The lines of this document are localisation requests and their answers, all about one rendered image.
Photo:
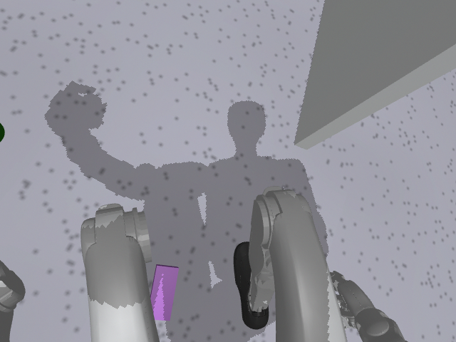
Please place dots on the right robot foot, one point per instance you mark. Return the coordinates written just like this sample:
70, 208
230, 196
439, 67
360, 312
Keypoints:
242, 273

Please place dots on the left robot arm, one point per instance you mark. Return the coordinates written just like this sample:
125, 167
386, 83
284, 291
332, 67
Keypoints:
12, 291

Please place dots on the right robot arm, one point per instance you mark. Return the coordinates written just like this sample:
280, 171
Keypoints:
374, 326

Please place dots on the right robot hand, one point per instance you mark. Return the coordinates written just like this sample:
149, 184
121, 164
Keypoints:
351, 299

